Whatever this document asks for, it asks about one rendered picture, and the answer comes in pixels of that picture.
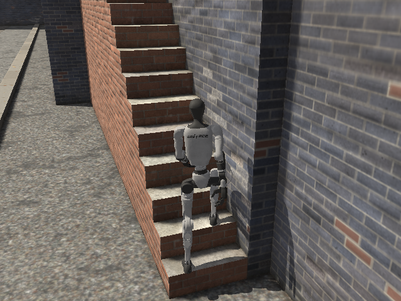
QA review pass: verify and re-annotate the robot right upper arm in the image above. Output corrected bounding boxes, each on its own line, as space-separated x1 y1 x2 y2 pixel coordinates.
211 125 224 161

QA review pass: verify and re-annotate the left robot foot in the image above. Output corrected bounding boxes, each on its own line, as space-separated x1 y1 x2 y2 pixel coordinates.
182 257 192 274

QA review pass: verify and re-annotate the robot left upper arm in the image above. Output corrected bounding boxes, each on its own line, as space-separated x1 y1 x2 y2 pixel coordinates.
174 126 185 159

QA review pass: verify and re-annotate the left robot hand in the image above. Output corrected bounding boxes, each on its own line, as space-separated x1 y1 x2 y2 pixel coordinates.
183 159 196 167

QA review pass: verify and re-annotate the robot foot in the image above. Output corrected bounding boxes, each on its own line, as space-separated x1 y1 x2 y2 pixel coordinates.
209 212 217 226
182 257 192 274

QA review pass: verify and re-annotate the robot right forearm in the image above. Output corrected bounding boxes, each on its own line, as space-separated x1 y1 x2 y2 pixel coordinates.
216 151 227 187

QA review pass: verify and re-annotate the right robot hand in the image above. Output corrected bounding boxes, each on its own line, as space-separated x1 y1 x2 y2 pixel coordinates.
211 187 227 207

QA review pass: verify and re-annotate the right robot foot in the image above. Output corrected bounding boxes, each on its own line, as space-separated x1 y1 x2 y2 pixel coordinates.
209 212 217 226

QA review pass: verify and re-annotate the robot left forearm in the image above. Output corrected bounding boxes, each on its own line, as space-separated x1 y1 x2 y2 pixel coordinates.
176 155 187 163

